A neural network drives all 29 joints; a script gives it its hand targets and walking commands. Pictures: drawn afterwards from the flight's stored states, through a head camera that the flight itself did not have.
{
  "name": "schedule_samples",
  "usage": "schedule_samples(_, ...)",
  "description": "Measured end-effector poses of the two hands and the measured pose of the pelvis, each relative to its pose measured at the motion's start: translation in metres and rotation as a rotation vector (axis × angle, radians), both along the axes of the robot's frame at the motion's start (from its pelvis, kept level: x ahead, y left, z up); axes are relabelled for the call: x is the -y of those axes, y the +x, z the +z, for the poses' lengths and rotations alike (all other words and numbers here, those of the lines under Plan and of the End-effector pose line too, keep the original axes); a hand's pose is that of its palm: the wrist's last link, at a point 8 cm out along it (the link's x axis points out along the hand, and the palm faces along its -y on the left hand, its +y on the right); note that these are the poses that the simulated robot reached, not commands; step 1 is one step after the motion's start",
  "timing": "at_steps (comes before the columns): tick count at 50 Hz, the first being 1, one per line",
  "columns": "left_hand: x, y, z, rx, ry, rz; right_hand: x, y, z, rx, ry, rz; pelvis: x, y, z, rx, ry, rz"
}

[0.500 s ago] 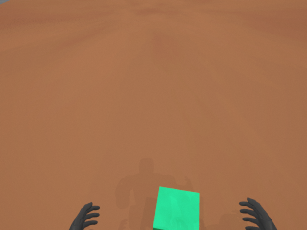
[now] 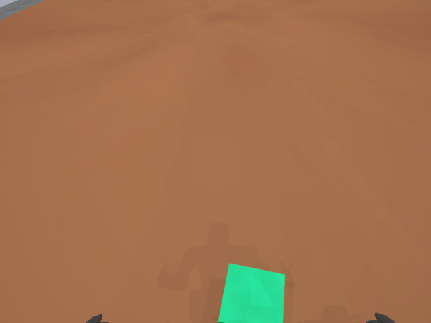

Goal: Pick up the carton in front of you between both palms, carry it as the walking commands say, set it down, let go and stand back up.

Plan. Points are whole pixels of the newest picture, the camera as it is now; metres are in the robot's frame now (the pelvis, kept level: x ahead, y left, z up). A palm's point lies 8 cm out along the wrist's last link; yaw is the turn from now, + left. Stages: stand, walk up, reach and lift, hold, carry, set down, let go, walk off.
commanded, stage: stand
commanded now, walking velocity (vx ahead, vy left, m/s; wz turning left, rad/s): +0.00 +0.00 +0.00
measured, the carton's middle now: (252, 306) +0.35 -0.06 -0.65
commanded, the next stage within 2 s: none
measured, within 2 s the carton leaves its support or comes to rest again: neither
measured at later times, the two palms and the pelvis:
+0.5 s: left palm out of the picture +0.09 +0.30 -0.09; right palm out of the picture +0.09 -0.30 -0.10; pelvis -0.01 +0.00 +0.00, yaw +0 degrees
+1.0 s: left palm out of the picture +0.08 +0.31 -0.09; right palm out of the picture +0.07 -0.30 -0.10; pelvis -0.02 +0.00 +0.01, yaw -1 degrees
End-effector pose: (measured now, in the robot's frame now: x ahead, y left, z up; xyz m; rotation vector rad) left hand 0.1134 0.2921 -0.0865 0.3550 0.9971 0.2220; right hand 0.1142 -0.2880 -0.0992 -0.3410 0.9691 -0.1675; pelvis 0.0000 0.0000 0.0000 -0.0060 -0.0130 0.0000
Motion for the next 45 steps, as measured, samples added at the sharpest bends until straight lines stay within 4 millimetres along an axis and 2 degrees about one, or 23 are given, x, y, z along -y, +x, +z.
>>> schedule_samples(45, -0.018, -0.035, -0.004, -0.103, 0.004, 0.025, 0.016, -0.046, -0.002, -0.117, -0.035, -0.024, -0.003, -0.018, 0.007, 0.030, 0.007, -0.008)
